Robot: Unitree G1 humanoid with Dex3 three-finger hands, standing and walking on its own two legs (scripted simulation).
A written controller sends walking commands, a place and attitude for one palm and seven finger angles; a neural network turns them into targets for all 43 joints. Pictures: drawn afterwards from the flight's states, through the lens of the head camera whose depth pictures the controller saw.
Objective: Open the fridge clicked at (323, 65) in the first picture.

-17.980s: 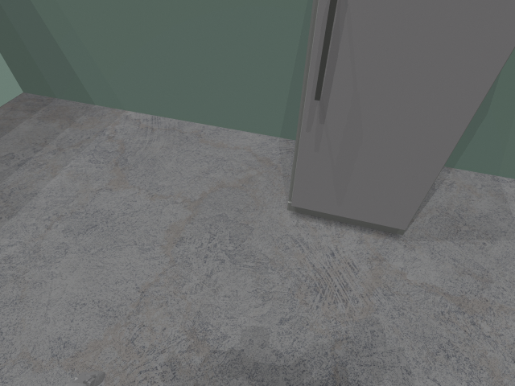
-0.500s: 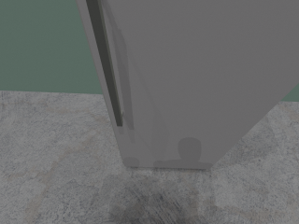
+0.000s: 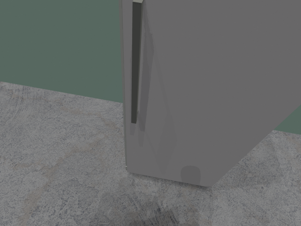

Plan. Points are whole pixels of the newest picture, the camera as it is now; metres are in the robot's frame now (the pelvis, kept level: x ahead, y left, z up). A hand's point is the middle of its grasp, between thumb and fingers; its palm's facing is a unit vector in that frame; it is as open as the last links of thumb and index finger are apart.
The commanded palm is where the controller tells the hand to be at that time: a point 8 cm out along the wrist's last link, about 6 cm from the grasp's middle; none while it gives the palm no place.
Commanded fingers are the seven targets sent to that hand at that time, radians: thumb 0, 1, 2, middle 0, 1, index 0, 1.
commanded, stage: come to a stop and stand still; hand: left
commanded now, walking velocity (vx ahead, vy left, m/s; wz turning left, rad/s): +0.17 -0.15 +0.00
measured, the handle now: (136, 75) +0.47 +0.11 +0.14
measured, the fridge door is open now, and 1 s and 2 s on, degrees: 0 0 0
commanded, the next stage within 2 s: look again from close up in 1.12 s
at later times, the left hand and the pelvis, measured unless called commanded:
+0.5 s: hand out of the picture +0.06 +0.18 -0.17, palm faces -0.06 -0.99 -0.16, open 7.4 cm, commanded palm none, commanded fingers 0.00 0.90 0.90 -0.20 -0.30 -0.20 -0.30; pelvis +0.00 +0.01 +0.02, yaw -3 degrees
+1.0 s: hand out of the picture +0.00 +0.10 -0.17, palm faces +0.05 -0.98 -0.21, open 7.2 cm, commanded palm none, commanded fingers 0.00 0.90 0.90 -0.20 -0.30 -0.20 -0.30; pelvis +0.00 -0.08 +0.01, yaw -1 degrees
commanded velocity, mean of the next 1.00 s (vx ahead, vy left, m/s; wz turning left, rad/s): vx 0.01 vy -0.06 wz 0.00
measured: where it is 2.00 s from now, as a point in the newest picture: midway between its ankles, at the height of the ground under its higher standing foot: outside the picture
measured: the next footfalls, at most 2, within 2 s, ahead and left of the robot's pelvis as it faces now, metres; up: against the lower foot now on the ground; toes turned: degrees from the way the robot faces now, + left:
right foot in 0.58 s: +0.01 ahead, -0.15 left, +0.00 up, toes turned -6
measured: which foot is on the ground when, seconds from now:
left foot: down 0.00-1.00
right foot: down 0.00-0.00, up 0.02-0.56, down 0.58-1.00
